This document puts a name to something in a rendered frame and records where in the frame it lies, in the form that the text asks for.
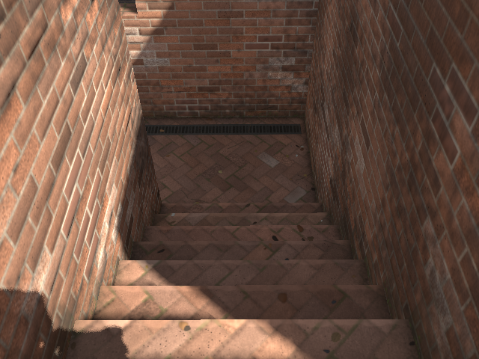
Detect stairs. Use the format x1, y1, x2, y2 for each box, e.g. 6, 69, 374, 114
66, 203, 419, 359

